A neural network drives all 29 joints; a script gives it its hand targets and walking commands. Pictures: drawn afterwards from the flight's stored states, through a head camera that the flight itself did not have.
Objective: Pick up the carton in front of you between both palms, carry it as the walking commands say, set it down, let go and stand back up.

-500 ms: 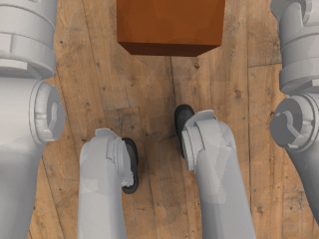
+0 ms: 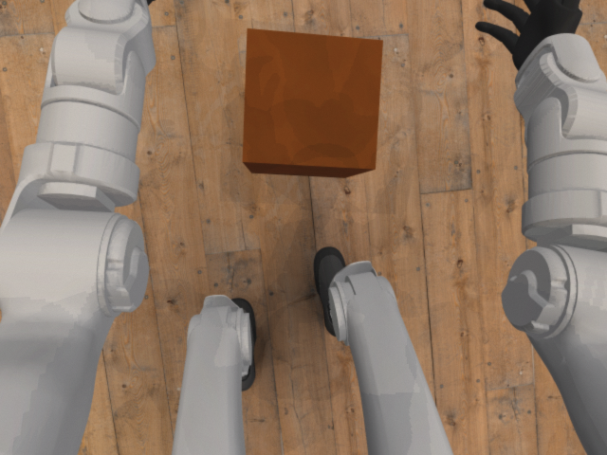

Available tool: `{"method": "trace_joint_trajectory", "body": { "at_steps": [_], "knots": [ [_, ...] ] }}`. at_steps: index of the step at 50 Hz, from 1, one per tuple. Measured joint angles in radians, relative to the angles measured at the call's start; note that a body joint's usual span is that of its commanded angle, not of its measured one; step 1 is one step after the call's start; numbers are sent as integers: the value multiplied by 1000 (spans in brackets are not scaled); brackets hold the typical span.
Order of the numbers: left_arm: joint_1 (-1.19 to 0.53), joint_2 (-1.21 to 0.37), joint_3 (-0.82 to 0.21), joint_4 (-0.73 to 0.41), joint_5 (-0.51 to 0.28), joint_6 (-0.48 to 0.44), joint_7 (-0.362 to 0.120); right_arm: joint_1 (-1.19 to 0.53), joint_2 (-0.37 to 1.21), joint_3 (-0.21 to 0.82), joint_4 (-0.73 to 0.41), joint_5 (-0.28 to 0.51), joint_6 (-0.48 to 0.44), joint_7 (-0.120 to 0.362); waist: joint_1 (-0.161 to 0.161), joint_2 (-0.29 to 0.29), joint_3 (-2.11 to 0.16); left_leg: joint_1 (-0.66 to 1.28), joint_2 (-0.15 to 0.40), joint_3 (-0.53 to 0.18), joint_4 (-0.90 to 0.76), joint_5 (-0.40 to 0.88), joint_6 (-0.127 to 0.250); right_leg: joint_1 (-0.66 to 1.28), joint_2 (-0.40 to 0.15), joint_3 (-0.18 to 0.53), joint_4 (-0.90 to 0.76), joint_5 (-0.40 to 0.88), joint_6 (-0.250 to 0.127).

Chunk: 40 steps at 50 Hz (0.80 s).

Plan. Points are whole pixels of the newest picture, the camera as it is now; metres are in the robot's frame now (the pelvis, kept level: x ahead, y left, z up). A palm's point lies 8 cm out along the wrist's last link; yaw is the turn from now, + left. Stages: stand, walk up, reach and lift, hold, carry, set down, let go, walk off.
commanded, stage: set down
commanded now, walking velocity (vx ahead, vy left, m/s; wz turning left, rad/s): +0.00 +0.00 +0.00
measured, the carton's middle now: (305, 118) +0.53 -0.10 -0.43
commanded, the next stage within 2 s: let go in 0.16 s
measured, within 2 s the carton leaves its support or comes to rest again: neither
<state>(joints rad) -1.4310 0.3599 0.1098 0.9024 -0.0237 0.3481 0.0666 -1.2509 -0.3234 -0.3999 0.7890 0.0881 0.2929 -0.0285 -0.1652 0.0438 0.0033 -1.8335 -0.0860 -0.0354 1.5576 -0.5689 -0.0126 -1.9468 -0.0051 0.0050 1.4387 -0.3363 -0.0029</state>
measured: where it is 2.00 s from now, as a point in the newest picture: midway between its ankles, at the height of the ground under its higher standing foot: (288, 332)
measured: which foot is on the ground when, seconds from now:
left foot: down 0.00-1.00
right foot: down 0.00-1.00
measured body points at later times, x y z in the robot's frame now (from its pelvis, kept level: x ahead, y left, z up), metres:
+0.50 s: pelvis +0.03 -0.02 +0.13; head +0.31 -0.05 +0.48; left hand +0.51 +0.12 +0.01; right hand +0.44 -0.29 +0.01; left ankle +0.04 +0.11 -0.52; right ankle +0.12 -0.12 -0.52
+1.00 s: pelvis +0.08 -0.02 +0.20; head +0.19 -0.03 +0.64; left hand +0.36 +0.17 +0.11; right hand +0.27 -0.27 +0.12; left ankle +0.04 +0.11 -0.52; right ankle +0.12 -0.12 -0.52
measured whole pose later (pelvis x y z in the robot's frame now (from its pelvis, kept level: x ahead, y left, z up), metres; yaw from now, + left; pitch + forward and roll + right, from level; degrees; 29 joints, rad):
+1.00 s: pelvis +0.08 -0.02 +0.20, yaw -3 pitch +11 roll +0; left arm -0.06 0.16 0.14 0.56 0.06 0.03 0.00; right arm 0.10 -0.20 -0.06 0.40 0.00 0.05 0.07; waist -0.08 0.00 0.04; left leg -0.43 -0.01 -0.05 0.60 -0.36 -0.01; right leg -0.57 0.04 0.02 0.58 -0.20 -0.03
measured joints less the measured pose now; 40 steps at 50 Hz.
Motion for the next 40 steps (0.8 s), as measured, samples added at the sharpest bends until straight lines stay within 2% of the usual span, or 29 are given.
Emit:
{"method": "trace_joint_trajectory", "body": {
  "at_steps": [6, 14, 18, 24, 30, 40],
  "knots": [
    [20, -15, 90, 66, 58, -44, -38, 29, 31, -31, 19, -67, -27, 13, 12, 8, -25, 113, 9, 19, -164, 58, 6, 108, 8, 25, -149, 50, 4],
    [99, -30, 124, 39, 84, -79, -62, 106, 76, -36, -44, -131, -48, 29, 24, 1, 28, 284, 11, 12, -365, 140, 1, 283, 6, 27, -341, 118, -2],
    [211, -83, 147, -32, 116, -91, -41, 201, 84, -17, -80, -168, -65, 62, 44, -1, 27, 368, 13, 5, -448, 166, -5, 367, 5, 23, -416, 136, -9],
    [521, -196, 152, -185, 145, -124, 25, 460, 100, 67, -151, -215, -93, 130, 65, -15, -6, 549, 16, -7, -591, 196, -15, 539, 3, 17, -528, 146, -22],
    [773, -240, 118, -280, 129, -175, 38, 672, 86, 150, -187, -194, -141, 157, 64, -34, -7, 754, 30, -27, -715, 219, -23, 741, 11, 0, -637, 156, -35],
    [1058, -225, 85, -277, 129, -258, -31, 1007, 107, 259, -243, -121, -208, 131, 71, -43, -8, 1043, 65, -22, -810, 199, -22, 1020, 43, 4, -723, 138, -41]
  ]
}}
